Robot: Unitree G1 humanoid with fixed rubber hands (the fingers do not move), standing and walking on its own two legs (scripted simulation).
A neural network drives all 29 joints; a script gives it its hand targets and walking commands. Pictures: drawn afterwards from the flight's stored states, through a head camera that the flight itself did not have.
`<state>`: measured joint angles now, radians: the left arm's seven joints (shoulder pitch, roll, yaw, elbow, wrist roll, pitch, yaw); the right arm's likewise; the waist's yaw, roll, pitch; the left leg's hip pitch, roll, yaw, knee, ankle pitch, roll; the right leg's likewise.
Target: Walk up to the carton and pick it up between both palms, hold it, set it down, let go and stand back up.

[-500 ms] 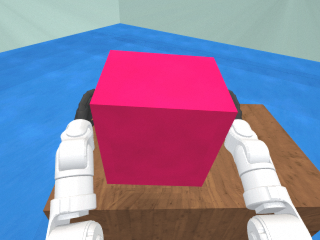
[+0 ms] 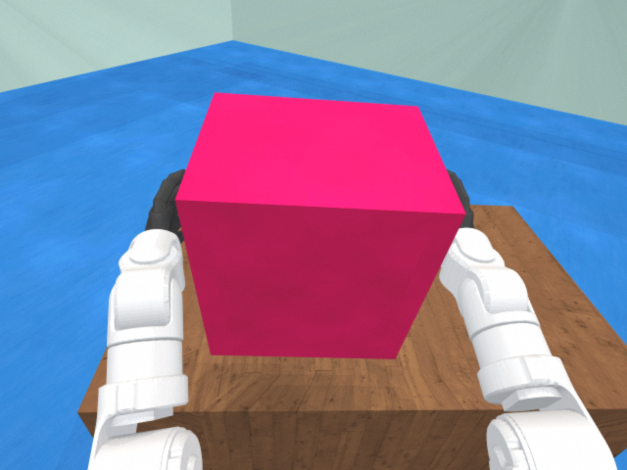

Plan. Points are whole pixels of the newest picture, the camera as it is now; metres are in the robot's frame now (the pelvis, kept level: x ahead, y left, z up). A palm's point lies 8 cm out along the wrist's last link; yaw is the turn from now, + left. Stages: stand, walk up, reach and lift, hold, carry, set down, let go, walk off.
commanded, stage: hold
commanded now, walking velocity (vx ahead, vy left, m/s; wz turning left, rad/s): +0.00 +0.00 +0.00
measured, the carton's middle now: (310, 234) +0.40 +0.01 +0.16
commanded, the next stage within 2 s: none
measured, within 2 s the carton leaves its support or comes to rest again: neither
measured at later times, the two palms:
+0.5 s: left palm (172, 234) +0.36 +0.18 +0.19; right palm (459, 235) +0.36 -0.17 +0.19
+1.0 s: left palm (166, 235) +0.35 +0.19 +0.19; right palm (456, 236) +0.35 -0.17 +0.19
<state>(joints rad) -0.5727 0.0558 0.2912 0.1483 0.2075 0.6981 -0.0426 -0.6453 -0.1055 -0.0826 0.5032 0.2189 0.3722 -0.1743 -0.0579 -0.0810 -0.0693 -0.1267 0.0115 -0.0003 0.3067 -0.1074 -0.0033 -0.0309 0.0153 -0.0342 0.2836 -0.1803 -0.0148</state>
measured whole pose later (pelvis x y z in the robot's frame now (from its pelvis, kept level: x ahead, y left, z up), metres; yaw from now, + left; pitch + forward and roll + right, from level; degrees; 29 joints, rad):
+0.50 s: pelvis +0.02 +0.00 +0.00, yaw +0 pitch -5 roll +0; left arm -0.48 0.04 0.28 -0.01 0.20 0.76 -0.05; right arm -0.57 -0.12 -0.03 0.34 0.26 0.45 -0.20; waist -0.07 -0.05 -0.05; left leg -0.09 0.01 0.00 0.32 -0.14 -0.01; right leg 0.02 0.02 -0.03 0.27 -0.20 -0.01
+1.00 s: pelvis +0.00 +0.00 +0.00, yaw +0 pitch -4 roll +0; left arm -0.58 0.07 0.30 0.16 0.21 0.70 -0.07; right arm -0.63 -0.09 -0.08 0.47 0.20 0.41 -0.19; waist -0.05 -0.07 -0.07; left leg -0.13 0.01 -0.01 0.30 -0.10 -0.01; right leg -0.04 0.02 -0.03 0.29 -0.17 -0.02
